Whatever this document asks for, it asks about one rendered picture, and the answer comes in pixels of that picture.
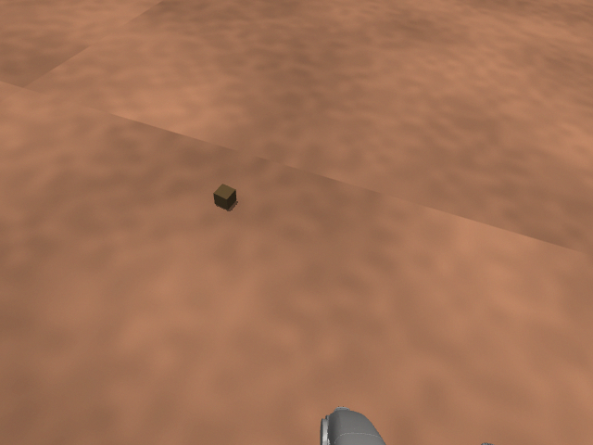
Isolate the cube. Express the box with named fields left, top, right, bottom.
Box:
left=213, top=184, right=236, bottom=210

